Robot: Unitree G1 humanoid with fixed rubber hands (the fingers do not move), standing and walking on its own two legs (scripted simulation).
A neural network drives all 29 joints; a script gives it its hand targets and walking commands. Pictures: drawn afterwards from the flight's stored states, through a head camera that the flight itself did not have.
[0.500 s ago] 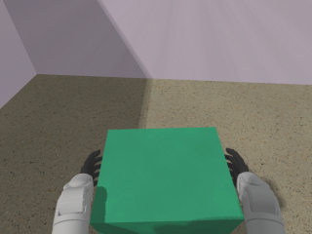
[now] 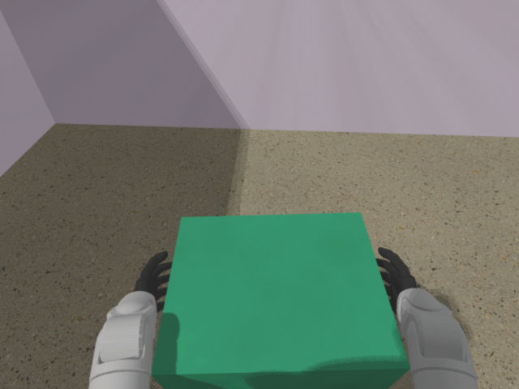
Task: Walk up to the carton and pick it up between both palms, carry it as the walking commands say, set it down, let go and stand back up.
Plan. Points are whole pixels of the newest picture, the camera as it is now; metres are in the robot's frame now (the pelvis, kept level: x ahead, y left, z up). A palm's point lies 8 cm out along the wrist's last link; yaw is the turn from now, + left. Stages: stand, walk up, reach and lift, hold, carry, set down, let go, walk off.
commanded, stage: hold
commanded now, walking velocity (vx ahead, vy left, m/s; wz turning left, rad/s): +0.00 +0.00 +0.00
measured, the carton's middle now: (273, 316) +0.28 -0.01 -0.04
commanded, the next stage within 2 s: carry in 0.32 s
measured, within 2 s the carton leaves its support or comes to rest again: neither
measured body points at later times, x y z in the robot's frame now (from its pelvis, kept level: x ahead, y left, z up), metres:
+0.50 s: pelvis +0.02 +0.00 -0.01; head -0.03 +0.01 +0.43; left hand +0.29 +0.20 +0.03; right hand +0.31 -0.19 +0.05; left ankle +0.01 +0.11 -0.74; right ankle -0.01 -0.13 -0.75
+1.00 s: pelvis +0.13 +0.01 -0.02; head +0.09 +0.02 +0.43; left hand +0.37 +0.21 +0.05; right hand +0.37 -0.18 +0.06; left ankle +0.02 +0.11 -0.75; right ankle +0.06 -0.09 -0.74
